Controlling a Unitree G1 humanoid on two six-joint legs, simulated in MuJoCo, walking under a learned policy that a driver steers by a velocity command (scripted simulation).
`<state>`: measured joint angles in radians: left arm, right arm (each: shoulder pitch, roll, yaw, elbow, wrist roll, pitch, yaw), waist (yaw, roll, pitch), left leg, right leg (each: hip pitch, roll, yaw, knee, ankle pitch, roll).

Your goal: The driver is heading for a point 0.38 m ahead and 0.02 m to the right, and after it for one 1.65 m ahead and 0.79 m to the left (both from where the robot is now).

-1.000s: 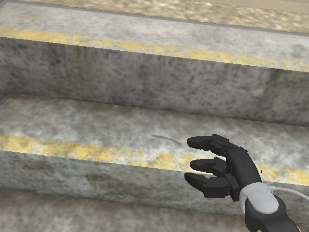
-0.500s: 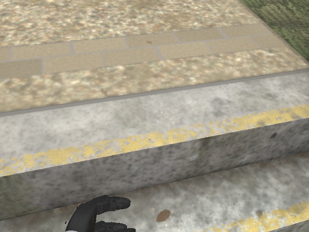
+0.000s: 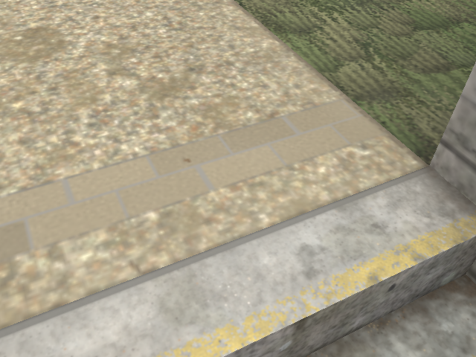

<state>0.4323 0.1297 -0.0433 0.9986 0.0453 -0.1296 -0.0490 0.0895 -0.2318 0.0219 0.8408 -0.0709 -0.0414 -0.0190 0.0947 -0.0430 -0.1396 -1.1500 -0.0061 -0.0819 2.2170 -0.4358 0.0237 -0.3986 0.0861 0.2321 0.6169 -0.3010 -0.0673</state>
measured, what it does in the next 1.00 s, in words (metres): climbs: left foot 0.21 m higher, then right foot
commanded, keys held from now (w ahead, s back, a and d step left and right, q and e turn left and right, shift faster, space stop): w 0.44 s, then w+e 0.08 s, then w+q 0.48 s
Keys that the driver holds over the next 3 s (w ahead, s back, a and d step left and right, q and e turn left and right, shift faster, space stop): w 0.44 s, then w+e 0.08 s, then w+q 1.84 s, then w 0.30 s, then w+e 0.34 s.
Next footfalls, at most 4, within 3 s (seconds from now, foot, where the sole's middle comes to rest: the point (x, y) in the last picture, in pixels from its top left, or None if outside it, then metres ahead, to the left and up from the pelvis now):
0.06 left None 0.09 0.18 -0.55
0.68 right None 0.34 -0.03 -0.55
1.02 left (194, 290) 0.53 0.16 -0.34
1.50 right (277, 198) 0.82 0.00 -0.34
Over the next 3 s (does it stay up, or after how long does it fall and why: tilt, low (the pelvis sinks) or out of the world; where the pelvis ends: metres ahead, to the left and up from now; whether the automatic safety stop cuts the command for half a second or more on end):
stays up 1.20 0.52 0.42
